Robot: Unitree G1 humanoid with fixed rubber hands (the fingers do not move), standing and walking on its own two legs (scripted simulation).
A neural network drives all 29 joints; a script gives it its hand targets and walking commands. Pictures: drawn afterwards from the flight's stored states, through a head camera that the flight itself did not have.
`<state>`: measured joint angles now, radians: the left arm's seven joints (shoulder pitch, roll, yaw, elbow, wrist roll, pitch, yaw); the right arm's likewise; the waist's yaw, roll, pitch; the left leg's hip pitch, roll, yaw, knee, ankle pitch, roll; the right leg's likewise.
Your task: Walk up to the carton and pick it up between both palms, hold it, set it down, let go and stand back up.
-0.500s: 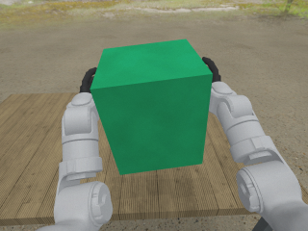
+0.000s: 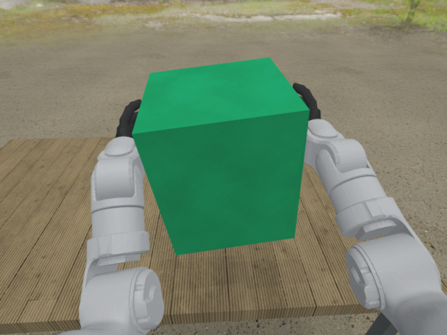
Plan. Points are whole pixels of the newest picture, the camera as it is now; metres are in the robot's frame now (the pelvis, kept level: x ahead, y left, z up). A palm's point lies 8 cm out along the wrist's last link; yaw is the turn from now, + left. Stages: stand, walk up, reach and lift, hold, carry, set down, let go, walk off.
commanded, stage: hold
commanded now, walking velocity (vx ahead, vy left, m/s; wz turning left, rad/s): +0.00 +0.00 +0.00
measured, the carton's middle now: (222, 156) +0.36 +0.00 +0.22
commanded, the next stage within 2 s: none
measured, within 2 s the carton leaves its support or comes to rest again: neither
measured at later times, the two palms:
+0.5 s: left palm (129, 146) +0.37 +0.15 +0.24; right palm (308, 130) +0.37 -0.15 +0.26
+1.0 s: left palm (128, 145) +0.37 +0.16 +0.24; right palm (308, 128) +0.37 -0.15 +0.26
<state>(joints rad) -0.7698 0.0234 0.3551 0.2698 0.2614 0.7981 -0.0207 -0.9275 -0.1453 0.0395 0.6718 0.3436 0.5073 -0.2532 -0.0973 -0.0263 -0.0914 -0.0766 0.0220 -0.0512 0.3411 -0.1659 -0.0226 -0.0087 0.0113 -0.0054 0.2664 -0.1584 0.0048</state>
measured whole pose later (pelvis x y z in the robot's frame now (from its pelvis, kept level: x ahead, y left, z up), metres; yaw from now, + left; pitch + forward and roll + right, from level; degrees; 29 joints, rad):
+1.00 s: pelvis +0.00 +0.00 +0.00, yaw +0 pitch -6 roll -1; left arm -0.75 0.02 0.35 0.24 0.26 0.81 -0.02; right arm -0.91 -0.14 0.04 0.64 0.34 0.52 -0.25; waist -0.10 -0.02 -0.08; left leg -0.07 0.02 -0.05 0.34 -0.17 -0.02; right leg 0.00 0.01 0.00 0.27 -0.16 0.00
